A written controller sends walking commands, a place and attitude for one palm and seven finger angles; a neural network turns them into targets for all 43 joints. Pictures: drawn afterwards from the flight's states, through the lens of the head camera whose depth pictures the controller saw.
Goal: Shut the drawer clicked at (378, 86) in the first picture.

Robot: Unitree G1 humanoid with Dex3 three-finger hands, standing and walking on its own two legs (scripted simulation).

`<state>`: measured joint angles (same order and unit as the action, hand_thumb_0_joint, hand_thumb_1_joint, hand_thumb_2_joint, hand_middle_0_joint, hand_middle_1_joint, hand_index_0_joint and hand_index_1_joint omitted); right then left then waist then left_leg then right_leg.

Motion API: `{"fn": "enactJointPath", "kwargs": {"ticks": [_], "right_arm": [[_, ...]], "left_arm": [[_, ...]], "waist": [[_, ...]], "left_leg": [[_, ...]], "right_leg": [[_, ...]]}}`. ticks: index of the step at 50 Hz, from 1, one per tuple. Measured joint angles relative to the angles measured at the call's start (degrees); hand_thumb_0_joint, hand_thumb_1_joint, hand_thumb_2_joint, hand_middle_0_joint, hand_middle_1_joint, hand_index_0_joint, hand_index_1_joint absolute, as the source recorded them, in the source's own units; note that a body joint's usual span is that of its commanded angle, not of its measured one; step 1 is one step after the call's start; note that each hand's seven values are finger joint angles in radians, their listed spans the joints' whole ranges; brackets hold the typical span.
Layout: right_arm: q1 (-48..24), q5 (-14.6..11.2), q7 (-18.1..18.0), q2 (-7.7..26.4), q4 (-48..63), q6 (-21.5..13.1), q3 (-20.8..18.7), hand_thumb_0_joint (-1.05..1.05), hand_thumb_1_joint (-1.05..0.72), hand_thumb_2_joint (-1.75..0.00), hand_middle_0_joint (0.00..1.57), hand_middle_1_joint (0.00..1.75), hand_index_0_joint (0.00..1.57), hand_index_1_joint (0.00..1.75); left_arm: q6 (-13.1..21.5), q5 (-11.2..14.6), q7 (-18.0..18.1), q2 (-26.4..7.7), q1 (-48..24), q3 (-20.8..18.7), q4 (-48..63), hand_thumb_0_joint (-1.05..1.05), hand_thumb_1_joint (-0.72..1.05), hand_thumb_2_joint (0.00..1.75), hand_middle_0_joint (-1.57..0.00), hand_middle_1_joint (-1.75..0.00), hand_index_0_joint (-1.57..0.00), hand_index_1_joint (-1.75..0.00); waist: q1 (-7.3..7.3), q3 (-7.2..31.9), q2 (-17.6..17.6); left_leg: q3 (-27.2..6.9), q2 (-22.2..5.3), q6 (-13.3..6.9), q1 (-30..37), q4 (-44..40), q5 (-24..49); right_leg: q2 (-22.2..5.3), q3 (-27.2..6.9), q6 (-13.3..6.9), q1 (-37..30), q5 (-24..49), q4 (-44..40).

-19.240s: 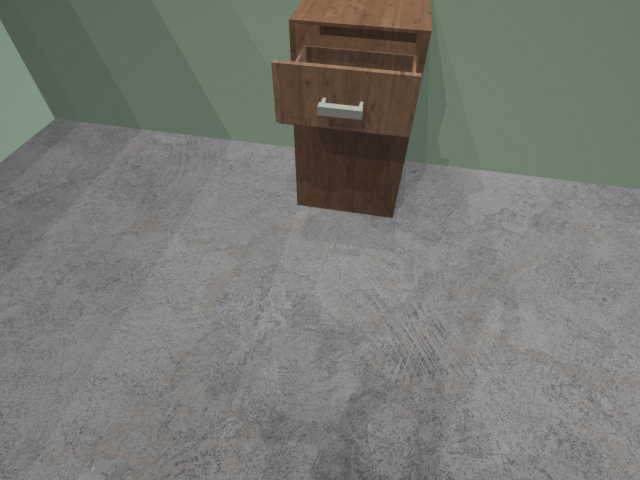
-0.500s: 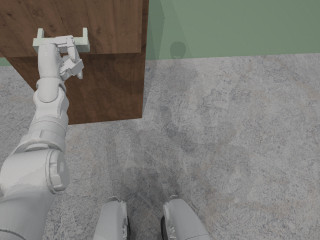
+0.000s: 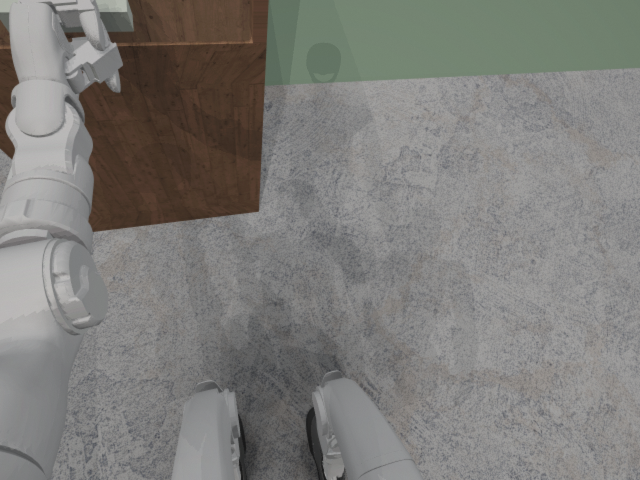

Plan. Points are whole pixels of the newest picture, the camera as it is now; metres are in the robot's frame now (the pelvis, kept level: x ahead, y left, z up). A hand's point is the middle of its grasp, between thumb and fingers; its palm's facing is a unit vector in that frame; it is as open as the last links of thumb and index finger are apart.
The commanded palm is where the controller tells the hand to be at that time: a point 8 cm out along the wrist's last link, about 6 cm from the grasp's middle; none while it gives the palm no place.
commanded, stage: push the drawer shut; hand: left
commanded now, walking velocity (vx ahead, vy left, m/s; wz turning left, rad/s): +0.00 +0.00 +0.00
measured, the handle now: out of the picture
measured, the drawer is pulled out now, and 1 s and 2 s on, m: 0.00 0.00 0.00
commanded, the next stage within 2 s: pull the fist back off the drawer in 0.22 s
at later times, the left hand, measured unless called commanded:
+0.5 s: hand (96, 46) +0.59 +0.17 +0.07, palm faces +0.06 -1.00 -0.05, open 3.1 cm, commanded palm +0.60 +0.16 +0.07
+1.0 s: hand (101, 66) +0.57 +0.16 +0.07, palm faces +0.07 -1.00 -0.04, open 3.2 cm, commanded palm +0.54 +0.18 +0.07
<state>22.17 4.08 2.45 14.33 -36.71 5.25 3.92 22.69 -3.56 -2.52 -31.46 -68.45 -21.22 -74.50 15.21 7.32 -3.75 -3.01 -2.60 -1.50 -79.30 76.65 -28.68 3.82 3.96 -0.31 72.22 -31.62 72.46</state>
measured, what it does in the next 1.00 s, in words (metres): stands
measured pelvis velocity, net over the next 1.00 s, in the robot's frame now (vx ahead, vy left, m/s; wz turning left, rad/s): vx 0.01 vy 0.01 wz -0.01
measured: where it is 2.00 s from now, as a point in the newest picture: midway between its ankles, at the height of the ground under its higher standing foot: (281, 471)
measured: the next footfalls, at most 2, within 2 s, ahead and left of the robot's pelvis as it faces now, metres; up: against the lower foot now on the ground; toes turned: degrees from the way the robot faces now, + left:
none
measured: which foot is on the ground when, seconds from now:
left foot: down 0.00-1.00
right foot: down 0.00-1.00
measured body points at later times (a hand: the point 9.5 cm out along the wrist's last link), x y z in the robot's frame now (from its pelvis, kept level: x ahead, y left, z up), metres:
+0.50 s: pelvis -0.03 +0.00 -0.02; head +0.17 +0.06 +0.38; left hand +0.58 +0.22 +0.08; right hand -0.07 -0.25 -0.10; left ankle +0.05 +0.10 -0.60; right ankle +0.02 -0.12 -0.60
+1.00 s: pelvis +0.01 +0.01 +0.01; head +0.18 +0.04 +0.43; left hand +0.56 +0.22 +0.07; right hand -0.02 -0.24 -0.09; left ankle +0.05 +0.10 -0.60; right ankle +0.02 -0.12 -0.60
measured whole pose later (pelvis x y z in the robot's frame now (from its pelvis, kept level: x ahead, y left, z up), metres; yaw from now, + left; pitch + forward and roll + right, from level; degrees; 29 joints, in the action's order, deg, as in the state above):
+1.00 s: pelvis +0.01 +0.01 +0.01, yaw -1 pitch +30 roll -6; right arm 23.6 3.2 3.8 13.7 -35.8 4.0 3.7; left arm 20.0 0.0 -2.5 -27.6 -58.6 -20.9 -64.6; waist 12.9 7.9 -4.1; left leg -1.5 -2.9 -2.1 -75.2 73.9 -28.9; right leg 4.1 2.3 0.4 68.6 -31.0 69.4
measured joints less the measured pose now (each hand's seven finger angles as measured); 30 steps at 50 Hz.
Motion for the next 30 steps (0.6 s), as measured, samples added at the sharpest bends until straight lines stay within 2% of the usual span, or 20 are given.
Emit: {"fn": "enactJointPath", "kwargs": {"ticks": [6,19,30], "right_arm": [[0.5,0.0,0.1,-0.3,-0.3,-0.1,0.7,0.0,-0.9,-0.9,0.2,0.3,0.21,0.3],[-0.2,0.0,-1.1,0.1,-0.4,-2.6,2.0,0.0,-0.9,-0.9,0.2,0.3,0.21,0.3],[1.2,0.4,-0.4,-0.3,-0.4,-3.3,2.3,0.0,-0.9,-0.9,0.2,0.3,0.21,0.3]], "left_arm": [[-1.5,-0.7,-0.4,-1.5,-1.9,0.0,-1.4,-0.02,0.75,0.96,-1.4,-1.6,-1.4,-1.6],[-3.6,-1.5,-0.8,-6.3,-7.5,2.4,-3.7,0.0,0.65,0.95,-1.4,-1.6,-1.4,-1.6],[-6.3,-1.9,0.1,-5.4,-8.6,2.6,-2.3,0.02,0.69,0.92,-1.4,-1.6,-1.4,-1.6]], "waist": [[0.39,-0.1,0.1],[2.89,-0.4,0.4],[2.78,-0.7,0.2]], "left_leg": [[-0.6,-0.1,0.1,-0.9,0.6,0.2],[-1.8,0.1,0.0,-5.6,2.8,1.5],[-1.4,0.3,-0.5,-6.4,2.7,2.3]], "right_leg": [[0.1,0.6,-0.1,0.7,0.2,0.3],[0.1,1.8,0.0,4.7,1.4,2.0],[-0.1,1.4,0.6,5.5,2.3,1.8]]}}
